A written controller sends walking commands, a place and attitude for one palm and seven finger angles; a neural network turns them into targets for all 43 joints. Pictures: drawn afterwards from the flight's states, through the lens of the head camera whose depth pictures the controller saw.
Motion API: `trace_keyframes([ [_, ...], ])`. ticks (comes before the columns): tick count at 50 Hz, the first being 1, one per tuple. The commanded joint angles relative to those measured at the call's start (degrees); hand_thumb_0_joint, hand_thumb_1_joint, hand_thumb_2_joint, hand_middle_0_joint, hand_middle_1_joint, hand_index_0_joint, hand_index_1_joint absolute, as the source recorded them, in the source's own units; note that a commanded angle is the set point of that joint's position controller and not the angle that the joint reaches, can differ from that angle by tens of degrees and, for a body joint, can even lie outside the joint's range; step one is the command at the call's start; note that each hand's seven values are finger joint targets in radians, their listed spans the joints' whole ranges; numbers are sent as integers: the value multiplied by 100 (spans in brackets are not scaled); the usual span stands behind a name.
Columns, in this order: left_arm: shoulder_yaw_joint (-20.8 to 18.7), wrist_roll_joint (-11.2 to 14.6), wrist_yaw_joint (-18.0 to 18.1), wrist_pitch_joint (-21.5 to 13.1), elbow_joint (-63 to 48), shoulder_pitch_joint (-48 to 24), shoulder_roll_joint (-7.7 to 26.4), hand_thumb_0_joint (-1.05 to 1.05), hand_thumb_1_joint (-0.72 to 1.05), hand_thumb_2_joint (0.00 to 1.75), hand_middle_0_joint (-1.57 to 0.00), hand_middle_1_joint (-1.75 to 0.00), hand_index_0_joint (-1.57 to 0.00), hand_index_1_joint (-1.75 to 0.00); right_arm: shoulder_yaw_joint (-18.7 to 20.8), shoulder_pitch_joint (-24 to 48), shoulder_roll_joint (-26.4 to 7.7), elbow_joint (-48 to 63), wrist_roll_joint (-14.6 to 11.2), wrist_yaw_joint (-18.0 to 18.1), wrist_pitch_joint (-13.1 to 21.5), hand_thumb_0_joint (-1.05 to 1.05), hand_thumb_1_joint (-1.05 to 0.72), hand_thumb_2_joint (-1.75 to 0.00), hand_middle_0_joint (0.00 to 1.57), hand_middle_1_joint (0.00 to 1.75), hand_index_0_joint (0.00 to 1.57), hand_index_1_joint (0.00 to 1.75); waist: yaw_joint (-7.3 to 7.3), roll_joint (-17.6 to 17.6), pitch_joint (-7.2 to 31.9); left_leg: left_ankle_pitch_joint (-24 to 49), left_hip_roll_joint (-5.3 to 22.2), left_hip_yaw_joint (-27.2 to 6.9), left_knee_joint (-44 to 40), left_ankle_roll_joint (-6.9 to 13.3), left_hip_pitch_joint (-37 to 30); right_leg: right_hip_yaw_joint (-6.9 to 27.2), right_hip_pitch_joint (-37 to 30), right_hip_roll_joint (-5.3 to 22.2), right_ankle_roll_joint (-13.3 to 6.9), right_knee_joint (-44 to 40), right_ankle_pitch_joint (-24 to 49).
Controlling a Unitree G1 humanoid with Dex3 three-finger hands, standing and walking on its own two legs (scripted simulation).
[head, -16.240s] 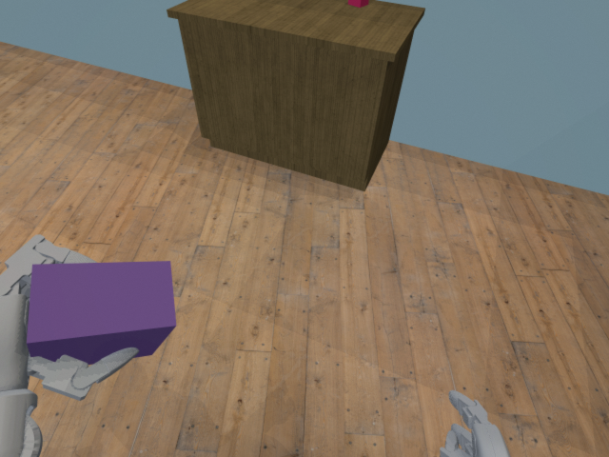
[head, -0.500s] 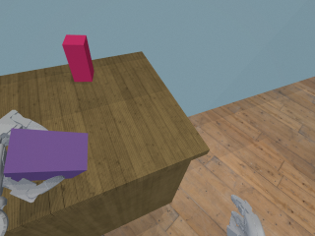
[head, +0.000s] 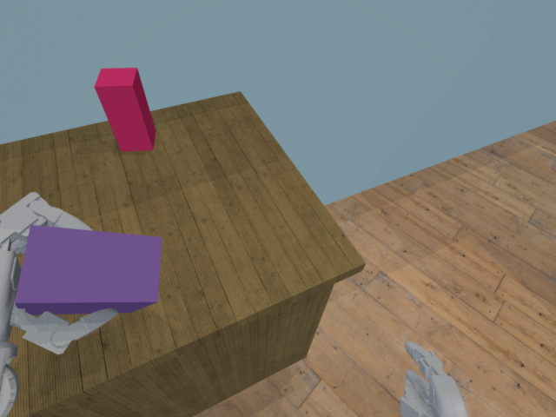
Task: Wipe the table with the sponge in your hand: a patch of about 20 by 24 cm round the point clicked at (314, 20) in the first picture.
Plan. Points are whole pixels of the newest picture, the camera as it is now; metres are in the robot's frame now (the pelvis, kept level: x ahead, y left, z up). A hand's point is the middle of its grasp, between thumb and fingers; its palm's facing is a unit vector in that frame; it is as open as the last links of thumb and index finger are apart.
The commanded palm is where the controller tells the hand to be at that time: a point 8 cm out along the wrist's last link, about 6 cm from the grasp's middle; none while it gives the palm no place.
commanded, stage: come to a stop and stand still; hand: left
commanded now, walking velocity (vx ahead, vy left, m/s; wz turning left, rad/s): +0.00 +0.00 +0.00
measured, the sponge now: (108, 277) +0.23 +0.21 +0.14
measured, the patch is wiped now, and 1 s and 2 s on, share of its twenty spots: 0.00 0.00 0.00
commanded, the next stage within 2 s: look again from close up in 0.56 s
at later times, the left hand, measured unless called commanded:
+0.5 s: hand (65, 252) +0.25 +0.26 +0.15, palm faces +0.36 -0.84 -0.42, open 10.7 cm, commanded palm +0.18 +0.29 +0.18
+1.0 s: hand (59, 264) +0.23 +0.26 +0.16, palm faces +0.36 -0.84 -0.41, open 10.7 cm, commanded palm +0.17 +0.29 +0.18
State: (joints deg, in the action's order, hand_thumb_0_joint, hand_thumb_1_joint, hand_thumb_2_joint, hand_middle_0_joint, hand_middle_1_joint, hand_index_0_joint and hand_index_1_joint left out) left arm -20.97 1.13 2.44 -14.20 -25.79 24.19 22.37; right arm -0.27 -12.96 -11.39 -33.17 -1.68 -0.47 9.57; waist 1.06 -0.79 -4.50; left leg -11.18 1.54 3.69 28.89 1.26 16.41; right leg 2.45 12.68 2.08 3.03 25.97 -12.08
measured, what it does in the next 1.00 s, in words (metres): stands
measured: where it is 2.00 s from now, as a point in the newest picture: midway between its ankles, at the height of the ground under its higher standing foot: outside the picture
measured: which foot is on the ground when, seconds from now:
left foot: down 0.00-1.00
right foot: down 0.00-1.00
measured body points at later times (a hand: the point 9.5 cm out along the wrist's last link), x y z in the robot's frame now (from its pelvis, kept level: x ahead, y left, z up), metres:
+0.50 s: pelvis +0.03 +0.00 +0.00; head +0.06 +0.04 +0.45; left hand +0.22 +0.30 +0.18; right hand +0.23 -0.21 -0.06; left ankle +0.05 +0.10 -0.74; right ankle +0.02 -0.16 -0.74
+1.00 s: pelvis +0.02 +0.00 +0.00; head +0.04 +0.03 +0.45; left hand +0.21 +0.30 +0.18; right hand +0.19 -0.22 -0.07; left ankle +0.05 +0.10 -0.74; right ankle +0.02 -0.16 -0.74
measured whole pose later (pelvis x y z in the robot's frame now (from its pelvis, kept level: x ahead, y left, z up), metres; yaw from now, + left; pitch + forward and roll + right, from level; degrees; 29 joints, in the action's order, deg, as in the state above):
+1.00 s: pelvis +0.02 +0.00 +0.00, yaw +2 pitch -1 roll -2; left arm -20.2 0.9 4.2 -11.8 -26.6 25.0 22.3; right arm -0.8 -12.9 -10.5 -33.8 -1.4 2.0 7.2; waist 0.6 -1.7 -2.8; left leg -12.4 1.1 2.0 28.7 1.6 15.4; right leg 0.5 9.4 2.5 3.5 22.4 -12.1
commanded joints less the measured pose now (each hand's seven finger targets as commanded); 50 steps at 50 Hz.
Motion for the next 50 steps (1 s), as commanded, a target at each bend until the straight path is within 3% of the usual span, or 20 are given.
trace_keyframes([
  [1, -990, 87, 246, -384, -1284, -914, 1324, 0, 10, 130, -120, -160, -120, -160, 181, 588, -652, 908, 60, 231, 295, 0, -90, -90, 20, 30, 20, 30, 40, 222, 595, -1233, 263, -499, -911, 68, -81, 72, -5, 0, -398, -516, -495],
  [3, -1217, 43, 304, -432, -1569, -1225, 1614, 0, 10, 130, -120, -160, -120, -160, 179, 630, -664, 867, 72, 273, 324, 0, -90, -90, 20, 30, 20, 30, 54, 654, 831, -1054, 313, -551, -916, 105, -135, 54, -264, -20, -398, -312, -102],
  [4, -965, 75, 280, -453, -1525, -1207, 1305, 0, 10, 130, -120, -160, -120, -160, 174, 564, -623, 870, 76, 284, 336, 0, -90, -90, 20, 30, 20, 30, 32, 720, 923, -874, 308, -562, -868, 117, -149, -18, -387, 13, -410, -287, 101],
  [5, -987, 80, 282, -454, -1692, -1203, 1369, 0, 10, 130, -120, -160, -120, -160, 179, 538, -621, 900, 72, 272, 370, 0, -90, -90, 20, 30, 20, 30, 50, 826, 1077, -535, 276, -531, -747, 108, -327, 13, -462, 31, -427, -265, 360],
  [9, -698, 91, 280, -419, -1817, -680, 955, 0, 10, 130, -120, -160, -120, -160, 186, 521, -638, 782, 103, 201, 428, 0, -90, -90, 20, 30, 20, 30, 52, 735, 1410, 829, 290, -488, -482, 68, -853, -133, -471, 48, -407, -203, 1115],
  [13, -765, 46, 311, -294, -1562, -205, 917, 0, 10, 130, -120, -160, -120, -160, 227, 592, -660, 713, 67, 135, 369, 0, -90, -90, 20, 30, 20, 30, 62, 675, 1442, 1782, 370, -435, -349, 19, -1033, -192, -404, 20, -360, -127, 1465],
  [14, -579, 71, 276, -282, -1467, -177, 757, 0, 10, 130, -120, -160, -120, -160, 216, 476, -680, 713, 103, 129, 297, 0, -90, -90, 20, 30, 20, 30, 37, 617, 1391, 1779, 403, -467, -375, 26, -934, -272, -393, 24, -342, -172, 1413],
  [18, -859, 77, 316, -189, -1366, -265, 1026, 0, 10, 130, -120, -160, -120, -160, 223, 620, -680, 784, 51, 185, 154, 0, -90, -90, 20, 30, 20, 30, 36, 515, 1261, 1621, 411, -443, -449, 0, -829, -241, -404, 38, -331, -219, 1400],
  [19, -619, 109, 274, -191, -1313, -311, 801, 0, 10, 130, -120, -160, -120, -160, 209, 544, -672, 804, 72, 193, 109, 0, -90, -90, 20, 30, 20, 30, 8, 466, 1239, 1473, 423, -468, -467, 21, -742, -303, -414, 53, -332, -267, 1309],
  [22, -738, 128, 296, -155, -1537, -416, 1003, 0, 10, 130, -120, -160, -120, -160, 215, 582, -663, 888, 50, 238, 60, 0, -90, -90, 20, 30, 20, 30, 17, 431, 1304, 1312, 411, -464, -448, 38, -761, -218, -515, 124, -347, -332, 1435],
  [24, -582, 132, 300, -146, -1592, -484, 848, 0, 10, 130, -120, -160, -120, -160, 184, 628, -648, 894, 64, 262, 51, 0, -90, -90, 20, 30, 20, 30, -2, 532, 1294, 1109, 369, -434, -478, 54, -730, -240, -512, 110, -353, -381, 1375],
  [28, -722, 105, 369, -95, -1683, -531, 1040, 0, 10, 130, -120, -160, -120, -160, 201, 699, -677, 896, 40, 296, 72, 0, -90, -90, 20, 30, 20, 30, 19, 622, 1241, 696, 352, -420, -529, 53, -720, -141, -477, 120, -371, -446, 1272],
  [29, -500, 122, 338, -103, -1617, -548, 800, 0, 10, 130, -120, -160, -120, -160, 189, 619, -665, 894, 65, 298, 56, 0, -90, -90, 20, 30, 20, 30, -8, 600, 1250, 675, 337, -448, -538, 59, -666, -179, -511, 113, -379, -451, 1271],
  [33, -668, 88, 381, -62, -1487, -560, 982, 0, 10, 130, -120, -160, -120, -160, 216, 679, -693, 874, 36, 316, 53, 0, -90, -90, 20, 30, 20, 30, 6, 565, 1149, 369, 338, -447, -594, 53, -628, -103, -441, 122, -379, -523, 1097],
  [34, -480, 115, 345, -67, -1363, -525, 783, 0, 10, 130, -120, -160, -120, -160, 193, 614, -660, 885, 55, 316, 31, 0, -90, -90, 20, 30, 20, 30, -14, 465, 1129, 242, 335, -457, -616, 61, -591, -146, -426, 127, -378, -564, 1004],
  [38, -639, 86, 366, -61, -1315, -510, 960, 0, 10, 130, -120, -160, -120, -160, 222, 672, -689, 887, 29, 321, 39, 0, -90, -90, 20, 30, 20, 30, 0, 503, 1015, -59, 330, -460, -688, 66, -485, -105, -385, 123, -375, -615, 811],
  [39, -486, 106, 338, -76, -1263, -480, 788, 0, 10, 130, -120, -160, -120, -160, 196, 612, -665, 886, 53, 317, 25, 0, -90, -90, 20, 30, 20, 30, -22, 453, 1050, -61, 313, -487, -694, 73, -424, -152, -440, 116, -380, -612, 799],
  [43, -699, 78, 366, -114, -1440, -473, 1040, 0, 10, 130, -120, -160, -120, -160, 223, 658, -703, 895, 34, 320, 71, 0, -90, -90, 20, 30, 20, 30, 0, 565, 1071, -152, 345, -532, -780, 89, -415, -186, -474, 99, -365, -557, 690],
  [44, -522, 92, 340, -130, -1438, -449, 849, 0, 10, 130, -120, -160, -120, -160, 205, 609, -664, 914, 36, 314, 67, 0, -90, -90, 20, 30, 20, 30, -24, 557, 1071, -117, 335, -551, -786, 93, -404, -214, -487, 96, -376, -536, 710],
  [50, -607, 78, 338, -155, -1386, -448, 927, 0, 10, 130, -120, -160, -120, -160, 240, 563, -712, 871, 32, 313, 96, 0, -90, -90, 20, 30, 20, 30, -29, 609, 965, -277, 366, -585, -845, 90, -328, -193, -432, 81, -373, -546, 597],
])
